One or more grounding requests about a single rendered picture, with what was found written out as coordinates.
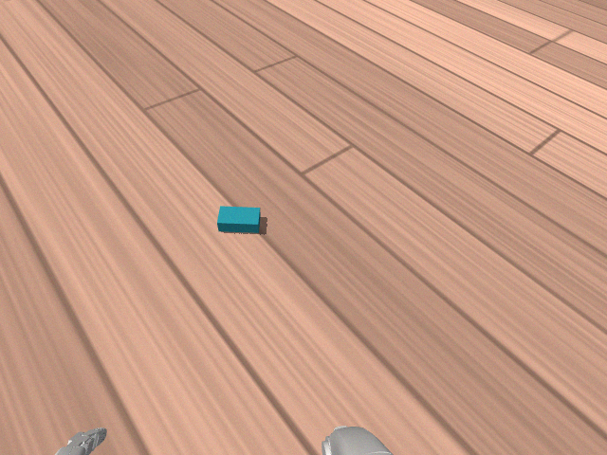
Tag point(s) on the left robot hand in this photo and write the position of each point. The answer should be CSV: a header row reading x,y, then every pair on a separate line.
x,y
83,442

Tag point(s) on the carton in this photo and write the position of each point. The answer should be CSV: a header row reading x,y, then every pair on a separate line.
x,y
239,219

